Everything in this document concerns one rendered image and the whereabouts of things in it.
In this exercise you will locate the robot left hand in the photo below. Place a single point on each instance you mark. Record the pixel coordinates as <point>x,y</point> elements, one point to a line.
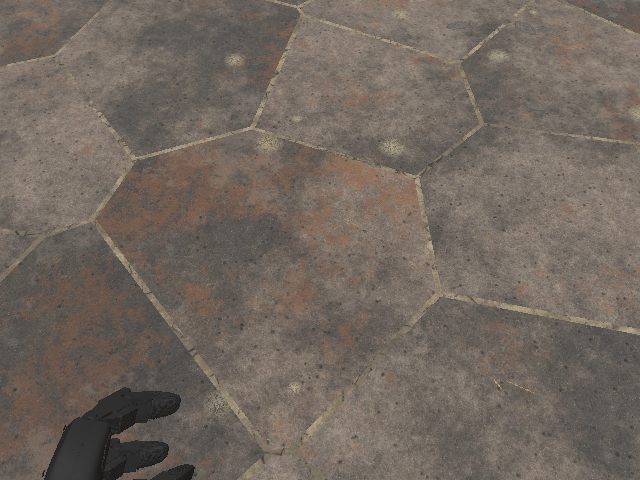
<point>87,452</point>

